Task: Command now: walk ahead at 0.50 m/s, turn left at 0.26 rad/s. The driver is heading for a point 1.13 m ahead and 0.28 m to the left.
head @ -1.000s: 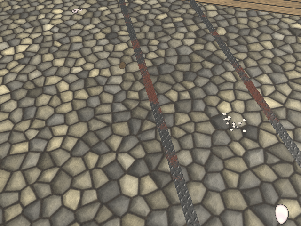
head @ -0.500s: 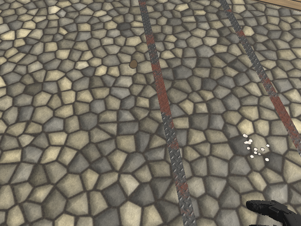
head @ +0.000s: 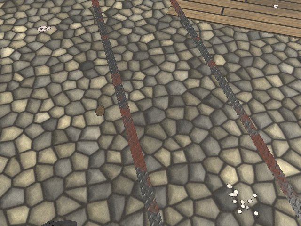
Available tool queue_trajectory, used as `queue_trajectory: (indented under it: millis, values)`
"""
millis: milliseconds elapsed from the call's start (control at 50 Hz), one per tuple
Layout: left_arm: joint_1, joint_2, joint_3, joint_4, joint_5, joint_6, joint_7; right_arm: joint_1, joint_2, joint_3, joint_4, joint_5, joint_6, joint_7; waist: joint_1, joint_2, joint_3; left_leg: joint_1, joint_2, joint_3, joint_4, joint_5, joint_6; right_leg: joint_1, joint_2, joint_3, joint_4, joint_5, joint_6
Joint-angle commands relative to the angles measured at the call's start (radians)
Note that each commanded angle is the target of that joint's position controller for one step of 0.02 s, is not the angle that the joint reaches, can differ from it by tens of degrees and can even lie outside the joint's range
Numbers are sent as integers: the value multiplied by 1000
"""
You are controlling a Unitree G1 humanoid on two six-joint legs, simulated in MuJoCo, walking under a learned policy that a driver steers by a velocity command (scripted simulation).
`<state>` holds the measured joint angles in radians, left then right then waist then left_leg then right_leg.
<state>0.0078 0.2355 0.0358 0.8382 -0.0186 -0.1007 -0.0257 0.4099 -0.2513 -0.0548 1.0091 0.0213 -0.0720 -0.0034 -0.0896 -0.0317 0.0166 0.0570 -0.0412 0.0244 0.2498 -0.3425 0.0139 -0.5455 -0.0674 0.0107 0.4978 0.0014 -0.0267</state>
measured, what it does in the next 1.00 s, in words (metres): walks ahead, turning left: right foot, then left foot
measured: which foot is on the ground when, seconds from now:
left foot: down 0.00-0.04, up 0.06-0.56, down 0.58-1.00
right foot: up 0.00-0.02, down 0.04-0.58, up 0.60-1.00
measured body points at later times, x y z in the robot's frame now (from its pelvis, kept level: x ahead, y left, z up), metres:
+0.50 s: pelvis +0.26 +0.00 +0.00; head +0.29 +0.02 +0.45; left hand +0.19 +0.27 -0.14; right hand +0.51 -0.18 -0.10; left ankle +0.39 +0.17 -0.70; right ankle +0.16 -0.13 -0.73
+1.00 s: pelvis +0.52 +0.13 +0.01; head +0.54 +0.15 +0.46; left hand +0.60 +0.43 -0.09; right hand +0.67 -0.11 -0.11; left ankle +0.40 +0.16 -0.73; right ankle +0.77 +0.07 -0.69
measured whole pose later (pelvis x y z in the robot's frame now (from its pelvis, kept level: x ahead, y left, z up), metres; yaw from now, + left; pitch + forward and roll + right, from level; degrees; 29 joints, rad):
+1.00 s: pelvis +0.52 +0.13 +0.01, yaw +27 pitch +2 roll +1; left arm 0.04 0.26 0.06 0.80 -0.01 -0.10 -0.02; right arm 0.34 -0.25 -0.07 0.84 0.01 -0.07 0.00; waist -0.07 -0.05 0.02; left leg -0.01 -0.10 -0.06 0.26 -0.28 0.08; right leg -0.63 -0.08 0.03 0.56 0.11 0.01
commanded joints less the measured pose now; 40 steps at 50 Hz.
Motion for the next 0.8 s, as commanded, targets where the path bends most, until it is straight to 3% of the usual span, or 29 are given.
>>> queue_trajectory:
  millis: [20,40,60,80,100,120,140,180,240,360,460,480,520,540,560,580,600,620,640,660,680,700,740,800]
  values:
    - [170,181,66,-11,-1,-27,3,-33,-161,-30,-51,-2,6,-7,168,102,-80,-84,229,-132,226,613,127,306,40,-23,-43,-60,-48]
    - [363,255,89,23,17,-28,14,-42,-112,-10,-82,-18,5,-5,239,28,-242,-266,159,-81,523,444,88,615,-117,129,-3,-67,-111]
    - [444,334,108,51,25,-17,13,98,30,27,-89,-7,-13,0,181,-250,-389,-666,-9,-23,881,-109,19,974,-367,570,-92,-238,-253]
    - [439,225,79,42,24,-17,12,65,-72,4,-75,17,-27,0,207,-195,-391,-758,25,-163,1028,-231,27,940,-362,680,-180,-345,-239]
    - [353,169,61,25,21,-19,15,-23,-141,-17,-104,36,-32,-2,196,-140,-240,-818,73,-161,1062,-154,40,815,-332,517,-195,-318,-188]
    - [273,141,51,12,22,-21,15,-71,-137,-19,-114,32,-30,-9,167,-74,-161,-790,123,-137,1038,-66,40,676,-297,390,-220,-230,-164]
    - [220,112,44,12,24,-22,12,-97,-124,-26,-117,18,-23,-14,143,-47,-94,-753,150,-134,986,-7,38,559,-259,291,-259,-163,-149]
    - [183,88,40,21,34,-27,11,-67,-80,-32,-116,18,5,-10,95,-77,-51,-661,184,-135,933,55,39,440,-213,159,-318,-105,-135]
    - [195,118,53,41,33,-33,22,-101,-48,-34,-147,14,35,-6,77,-44,-2,-705,196,-130,879,124,29,400,-214,45,-363,-8,-153]
    - [234,163,69,54,31,-18,46,-272,-37,-27,-218,1,31,23,115,-13,49,-747,181,-75,576,363,15,450,-194,-131,-389,42,-135]
    - [311,191,82,75,10,11,51,-422,-35,-17,-295,2,30,53,160,-4,93,-779,156,3,434,312,47,599,-235,-200,-333,108,-119]
    - [312,199,85,76,5,18,50,-430,-41,-19,-308,4,31,59,153,-12,90,-767,144,20,420,271,59,626,-243,-212,-304,169,-111]
    - [288,229,93,65,-2,31,53,-395,-73,-34,-321,5,35,65,110,-46,41,-657,85,76,411,177,95,653,-245,-241,-187,476,-89]
    - [274,243,96,59,-6,39,55,-322,-101,-50,-311,7,37,65,62,-62,-9,-551,41,105,410,134,118,650,-238,-255,-68,631,-77]
    - [250,248,95,51,-11,47,56,-181,-144,-77,-277,11,37,60,-22,-50,-83,-355,-9,124,349,174,151,598,-207,-279,124,680,-51]
    - [254,231,87,38,0,44,58,-10,-224,-117,-230,10,43,41,-95,14,-172,-52,13,19,309,206,196,391,-167,-282,403,472,-2]
    - [318,76,43,-16,42,22,48,-5,-343,-136,-221,15,43,26,12,292,-216,248,269,-500,236,120,345,-53,15,-237,764,-452,62]
    - [271,108,37,-47,4,-27,35,21,-310,-115,-261,-3,24,33,-10,222,-386,354,388,-890,56,-18,445,-200,100,32,926,-625,58]
    - [159,158,49,-77,-36,-53,26,0,-236,-95,-252,-13,10,38,-36,145,-269,308,365,-766,24,53,383,-306,49,74,926,-534,31]
    - [145,153,45,-77,-31,-65,27,-53,-195,-84,-257,-5,0,37,-2,100,-178,177,322,-619,38,135,343,-295,2,72,847,-444,8]
    - [162,157,51,-53,-5,-64,35,-141,-150,-70,-274,-4,-3,35,49,41,-125,23,284,-499,39,236,305,-215,-42,70,757,-379,8]
    - [187,174,62,-39,8,-50,36,-196,-112,-56,-292,-14,-5,32,85,50,-104,-87,258,-420,23,341,287,-130,-71,71,696,-339,11]
    - [210,155,63,-34,16,-21,32,-202,-113,-52,-293,-19,-10,26,110,53,-90,-186,240,-359,-17,444,285,-54,-82,57,623,-304,29]
    - [136,116,51,-60,27,0,35,-144,-150,-58,-264,-13,-17,7,94,58,-41,-231,214,-261,-60,525,275,-88,-75,31,468,-173,63]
